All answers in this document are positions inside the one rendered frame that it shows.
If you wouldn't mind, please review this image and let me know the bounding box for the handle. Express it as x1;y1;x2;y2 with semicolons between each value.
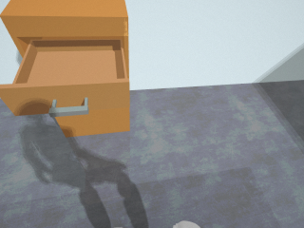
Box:
48;97;89;118

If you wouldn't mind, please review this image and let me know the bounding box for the cabinet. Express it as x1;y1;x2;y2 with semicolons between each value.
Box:
0;0;130;138

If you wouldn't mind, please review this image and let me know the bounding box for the drawer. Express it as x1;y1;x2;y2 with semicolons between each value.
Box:
0;38;130;116

